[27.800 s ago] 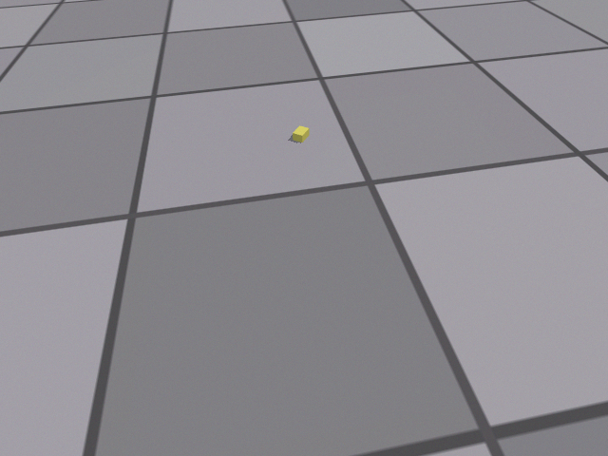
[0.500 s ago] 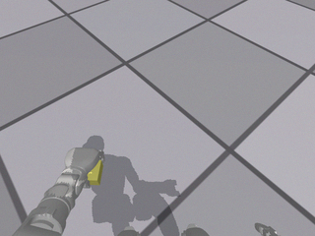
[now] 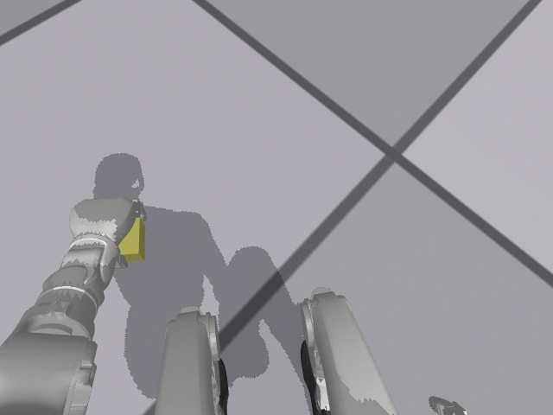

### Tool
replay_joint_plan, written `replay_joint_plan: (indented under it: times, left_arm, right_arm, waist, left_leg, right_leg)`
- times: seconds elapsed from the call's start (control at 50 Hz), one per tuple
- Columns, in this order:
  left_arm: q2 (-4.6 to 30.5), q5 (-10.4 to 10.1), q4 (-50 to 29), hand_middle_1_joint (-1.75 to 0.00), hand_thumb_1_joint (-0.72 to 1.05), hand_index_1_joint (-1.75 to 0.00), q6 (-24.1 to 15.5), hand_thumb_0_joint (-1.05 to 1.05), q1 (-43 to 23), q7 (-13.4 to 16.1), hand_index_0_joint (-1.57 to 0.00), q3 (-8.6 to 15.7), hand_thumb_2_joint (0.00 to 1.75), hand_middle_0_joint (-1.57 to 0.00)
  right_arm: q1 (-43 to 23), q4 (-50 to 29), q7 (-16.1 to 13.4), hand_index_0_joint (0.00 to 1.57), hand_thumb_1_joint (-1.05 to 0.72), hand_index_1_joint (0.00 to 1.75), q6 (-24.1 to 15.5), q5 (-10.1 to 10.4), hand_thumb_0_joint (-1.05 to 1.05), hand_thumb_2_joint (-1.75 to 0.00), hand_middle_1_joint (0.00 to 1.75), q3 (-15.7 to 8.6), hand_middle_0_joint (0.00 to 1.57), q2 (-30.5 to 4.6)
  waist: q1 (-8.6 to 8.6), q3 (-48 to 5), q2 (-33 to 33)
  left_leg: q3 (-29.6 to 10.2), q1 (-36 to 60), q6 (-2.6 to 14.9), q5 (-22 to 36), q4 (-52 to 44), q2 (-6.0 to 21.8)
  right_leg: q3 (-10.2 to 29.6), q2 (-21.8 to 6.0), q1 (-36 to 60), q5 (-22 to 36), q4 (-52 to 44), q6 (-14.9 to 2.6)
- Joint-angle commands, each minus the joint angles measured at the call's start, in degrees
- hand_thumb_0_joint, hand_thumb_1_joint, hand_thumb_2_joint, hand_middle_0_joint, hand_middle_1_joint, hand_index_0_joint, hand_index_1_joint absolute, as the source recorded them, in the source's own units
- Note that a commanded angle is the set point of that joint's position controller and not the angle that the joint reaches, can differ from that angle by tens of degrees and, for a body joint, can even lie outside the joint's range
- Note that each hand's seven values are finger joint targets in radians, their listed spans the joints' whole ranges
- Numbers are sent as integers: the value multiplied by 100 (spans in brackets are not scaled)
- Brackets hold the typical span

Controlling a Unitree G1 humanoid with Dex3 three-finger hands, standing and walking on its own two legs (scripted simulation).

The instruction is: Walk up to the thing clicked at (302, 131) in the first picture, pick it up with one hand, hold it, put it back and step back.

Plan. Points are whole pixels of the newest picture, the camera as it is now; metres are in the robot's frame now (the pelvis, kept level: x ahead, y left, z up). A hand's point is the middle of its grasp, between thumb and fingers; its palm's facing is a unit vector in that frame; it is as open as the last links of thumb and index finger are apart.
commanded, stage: crouch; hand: left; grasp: from above
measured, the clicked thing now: (115, 241) +0.43 +0.23 -0.18
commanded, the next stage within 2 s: lower in 0.96 s
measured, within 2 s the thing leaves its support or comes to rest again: neither
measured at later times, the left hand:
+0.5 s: hand (135, 244) +0.44 +0.23 -0.27, palm faces -0.46 +0.00 -0.89, open 9.1 cm
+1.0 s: hand (143, 247) +0.45 +0.23 -0.33, palm faces -0.47 -0.01 -0.88, open 9.1 cm
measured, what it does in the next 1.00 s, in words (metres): lowers itself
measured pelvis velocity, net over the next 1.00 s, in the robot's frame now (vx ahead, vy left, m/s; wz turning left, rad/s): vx -0.01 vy -0.01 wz -0.06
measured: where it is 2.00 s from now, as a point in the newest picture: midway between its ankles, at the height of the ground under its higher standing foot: (269, 408)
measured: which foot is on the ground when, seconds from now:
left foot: down 0.00-1.00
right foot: down 0.00-1.00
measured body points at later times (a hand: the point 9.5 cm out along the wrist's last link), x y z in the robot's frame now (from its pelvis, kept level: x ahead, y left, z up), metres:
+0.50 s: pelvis +0.00 -0.01 -0.10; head +0.23 +0.03 +0.28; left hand +0.46 +0.23 -0.22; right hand +0.05 -0.29 -0.21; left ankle +0.07 +0.12 -0.47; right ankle +0.08 -0.14 -0.47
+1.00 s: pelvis -0.01 -0.01 -0.15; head +0.23 +0.03 +0.22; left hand +0.47 +0.23 -0.28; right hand +0.01 -0.28 -0.26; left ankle +0.07 +0.12 -0.47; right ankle +0.08 -0.14 -0.47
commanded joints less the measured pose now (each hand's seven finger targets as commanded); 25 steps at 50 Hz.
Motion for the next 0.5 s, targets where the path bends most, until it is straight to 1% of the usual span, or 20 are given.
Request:
replay_joint_plan:
  times: [0.0, 0.02, 0.06, 0.1, 0.12, 0.14, 0.16, 0.18, 0.2, 0.24, 0.26, 0.28, 0.3, 0.36, 0.38, 0.4, 0.42, 0.44, 0.46, 0.48]
  left_arm:
    - [1622, 62, -1019, -46, 76, -46, -114, 0, -2451, 402, -115, 415, 65, -114]
    - [1734, 126, -890, -45, 76, -45, -116, 0, -2426, 443, -114, 476, 63, -114]
    - [1764, 174, -1001, -46, 76, -46, -180, 0, -2579, 504, -115, 499, 64, -115]
    - [1625, 191, -618, -45, 76, -45, -134, 0, -2373, 537, -115, 461, 66, -115]
    - [1597, 195, -727, -46, 77, -46, -141, 0, -2545, 552, -116, 445, 65, -116]
    - [1643, 211, -703, -47, 78, -47, -146, 0, -2635, 548, -116, 456, 65, -116]
    - [1680, 245, -572, -48, 78, -48, -119, 0, -2463, 540, -116, 492, 66, -116]
    - [1863, 263, -565, -47, 78, -47, -112, 0, -2547, 548, -116, 596, 67, -116]
    - [1734, 254, -622, -46, 77, -47, -115, 0, -2669, 546, -116, 512, 68, -116]
    - [1693, 295, -452, -46, 79, -46, -130, 0, -2642, 547, -116, 523, 65, -116]
    - [1688, 262, -431, -46, 78, -45, -126, 0, -2670, 544, -116, 515, 64, -116]
    - [1759, 251, -448, -45, 78, -45, -150, 0, -2686, 543, -116, 538, 63, -116]
    - [1876, 261, -323, -44, 78, -44, -138, 0, -2534, 541, -116, 613, 63, -116]
    - [1938, 308, -440, -44, 79, -44, -183, 0, -2752, 519, -116, 599, 62, -116]
    - [1813, 314, -46, -42, 78, -43, -157, 0, -2428, 500, -116, 570, 62, -116]
    - [1845, 268, -226, -43, 76, -43, -185, 0, -2662, 504, -114, 572, 60, -113]
    - [2097, 298, -377, -42, 76, -42, -221, 0, -2846, 527, -114, 697, 60, -114]
    - [2040, 307, -86, -43, 78, -43, -191, 0, -2677, 527, -115, 700, 60, -115]
    - [1934, 317, -201, -41, 76, -41, -228, 0, -2833, 532, -114, 605, 59, -114]
    - [2056, 328, -282, -41, 76, -41, -273, 0, -2981, 551, -114, 683, 58, -114]
  right_arm:
    - [809, -284, 3, 20, -90, 30, -227, -91, 0, -90, 30, -378, 20, -1280]
    - [813, -246, 21, 20, -90, 30, -242, -107, 0, -90, 30, -380, 20, -1303]
    - [886, -218, 97, 20, -91, 30, -256, -144, 0, -90, 30, -349, 20, -1248]
    - [862, -187, 146, 20, -90, 30, -276, -182, 0, -90, 30, -335, 20, -1273]
    - [887, -199, 181, 20, -91, 30, -284, -208, 0, -90, 30, -318, 20, -1231]
    - [918, -161, 201, 20, -91, 30, -276, -224, 0, -90, 30, -336, 20, -1277]
    - [929, -167, 237, 20, -91, 30, -278, -235, 0, -90, 30, -324, 20, -1283]
    - [929, -148, 253, 20, -91, 30, -275, -249, 0, -90, 30, -351, 20, -1343]
    - [882, -156, 278, 20, -91, 30, -268, -258, 0, -90, 30, -335, 20, -1302]
    - [935, -142, 332, 20, -91, 30, -261, -276, 0, -90, 30, -346, 20, -1330]
    - [906, -159, 353, 20, -91, 30, -261, -277, 0, -90, 30, -340, 20, -1316]
    - [910, -139, 373, 20, -91, 30, -247, -283, 0, -90, 30, -322, 20, -1314]
    - [867, -176, 387, 20, -91, 30, -244, -275, 0, -90, 30, -331, 20, -1336]
    - [880, -167, 446, 20, -91, 30, -223, -280, 0, -90, 30, -337, 20, -1362]
    - [863, -199, 465, 20, -91, 30, -221, -286, 0, -90, 30, -307, 20, -1344]
    - [826, -186, 466, 20, -90, 30, -224, -280, 0, -90, 30, -313, 20, -1394]
    - [826, -175, 475, 20, -90, 30, -217, -293, 0, -90, 30, -324, 20, -1427]
    - [854, -187, 479, 20, -91, 30, -225, -304, 0, -90, 30, -294, 20, -1402]
    - [843, -171, 488, 20, -91, 30, -222, -316, 0, -90, 30, -297, 20, -1398]
    - [894, -144, 509, 20, -91, 30, -223, -328, 0, -90, 30, -297, 20, -1441]
  waist:
    - [-117, -3628, 751]
    - [-104, -3711, 763]
    - [-145, -3823, 838]
    - [-144, -3874, 787]
    - [-214, -3940, 894]
    - [-223, -4006, 925]
    - [-201, -3962, 963]
    - [-177, -3975, 1066]
    - [-190, -3980, 1205]
    - [-262, -3796, 1119]
    - [-290, -3656, 1058]
    - [-282, -3618, 1082]
    - [-210, -3672, 1028]
    - [-269, -3692, 1075]
    - [-279, -3496, 1002]
    - [-302, -3455, 1067]
    - [-278, -3533, 1189]
    - [-294, -3467, 1081]
    - [-352, -3466, 1167]
    - [-381, -3521, 1152]
  left_leg:
    - [-83, 2536, 32, 593, -951, -131]
    - [-55, 2517, 42, 749, -797, -127]
    - [17, 2388, 49, 891, -562, -149]
    - [66, 2302, 78, 1184, -300, -147]
    - [99, 2312, 88, 1333, -177, -148]
    - [94, 2287, 80, 1401, -105, -141]
    - [61, 2347, 65, 1548, -46, -129]
    - [30, 2333, 39, 1552, -2, -111]
    - [31, 2323, 27, 1558, 37, -113]
    - [15, 2180, 32, 1493, 150, -93]
    - [37, 1955, 45, 1325, 201, -100]
    - [78, 1791, 59, 1249, 270, -110]
    - [81, 1743, 68, 1228, 323, -109]
    - [82, 1634, 72, 1203, 476, -102]
    - [68, 1569, 66, 1194, 512, -104]
    - [55, 1433, 59, 1110, 537, -98]
    - [72, 1394, 66, 1059, 585, -103]
    - [36, 1457, 56, 1064, 624, -98]
    - [83, 1340, 65, 1041, 710, -99]
    - [68, 1293, 70, 1020, 751, -109]
  right_leg:
    - [-424, 62, 987, 678, -761, -493]
    - [-430, 70, 933, 793, -691, -484]
    - [-439, 74, 946, 929, -528, -488]
    - [-463, 103, 844, 1152, -389, -468]
    - [-456, 101, 854, 1292, -315, -465]
    - [-471, 110, 825, 1351, -233, -461]
    - [-492, 90, 757, 1421, -132, -462]
    - [-516, 87, 606, 1384, -16, -471]
    - [-528, 105, 530, 1379, 84, -492]
    - [-574, 103, 387, 1359, 160, -475]
    - [-579, 107, 354, 1280, 194, -473]
    - [-576, 134, 413, 1267, 232, -475]
    - [-574, 128, 417, 1267, 293, -469]
    - [-603, 159, 308, 1262, 457, -477]
    - [-605, 146, 224, 1225, 477, -467]
    - [-621, 148, 83, 1166, 579, -476]
    - [-604, 154, 68, 1150, 625, -482]
    - [-613, 132, 20, 1136, 652, -469]
    - [-617, 161, -8, 1137, 688, -473]
    - [-625, 153, -28, 1143, 747, -468]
